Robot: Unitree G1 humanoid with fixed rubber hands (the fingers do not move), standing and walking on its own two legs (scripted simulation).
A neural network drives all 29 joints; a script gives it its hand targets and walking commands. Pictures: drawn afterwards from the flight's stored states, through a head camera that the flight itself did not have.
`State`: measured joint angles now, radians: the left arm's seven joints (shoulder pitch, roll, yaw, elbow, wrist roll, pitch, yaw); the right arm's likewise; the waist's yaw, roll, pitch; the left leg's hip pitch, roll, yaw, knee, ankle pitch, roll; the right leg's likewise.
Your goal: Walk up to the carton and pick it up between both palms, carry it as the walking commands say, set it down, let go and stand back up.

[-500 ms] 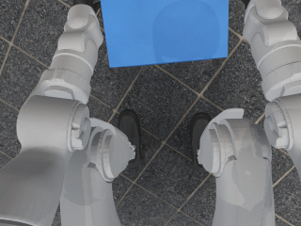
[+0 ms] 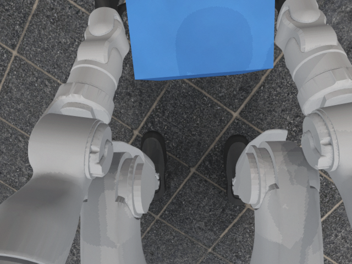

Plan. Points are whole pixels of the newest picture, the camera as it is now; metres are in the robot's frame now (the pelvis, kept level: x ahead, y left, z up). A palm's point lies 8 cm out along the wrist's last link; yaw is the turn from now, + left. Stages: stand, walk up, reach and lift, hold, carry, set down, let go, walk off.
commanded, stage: reach and lift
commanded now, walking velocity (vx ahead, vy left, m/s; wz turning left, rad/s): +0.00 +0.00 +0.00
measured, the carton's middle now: (197, 24) +0.52 -0.03 -0.24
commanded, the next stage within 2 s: none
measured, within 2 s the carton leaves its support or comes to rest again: leaves its support in 0.26 s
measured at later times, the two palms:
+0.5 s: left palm out of the picture +0.57 +0.09 -0.14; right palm (302, 1) +0.52 -0.20 -0.18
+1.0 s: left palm out of the picture +0.55 +0.11 -0.09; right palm out of the picture +0.52 -0.19 -0.12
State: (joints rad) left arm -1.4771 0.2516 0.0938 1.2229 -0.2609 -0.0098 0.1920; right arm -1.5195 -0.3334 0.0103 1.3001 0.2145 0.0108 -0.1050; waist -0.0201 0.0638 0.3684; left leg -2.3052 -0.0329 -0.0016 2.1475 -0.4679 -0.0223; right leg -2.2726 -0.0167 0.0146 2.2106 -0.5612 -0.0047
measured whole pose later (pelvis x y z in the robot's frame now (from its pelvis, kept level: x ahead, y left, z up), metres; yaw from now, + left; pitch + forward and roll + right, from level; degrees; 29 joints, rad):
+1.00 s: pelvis +0.00 +0.01 +0.03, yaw -4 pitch +33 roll +2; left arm -1.32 0.05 0.51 0.72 0.05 0.24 0.14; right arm -1.38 -0.26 -0.18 0.89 0.00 0.32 -0.08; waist 0.02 0.07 0.36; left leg -2.14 -0.07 -0.04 2.09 -0.53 -0.07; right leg -2.15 0.07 0.04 2.12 -0.54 0.03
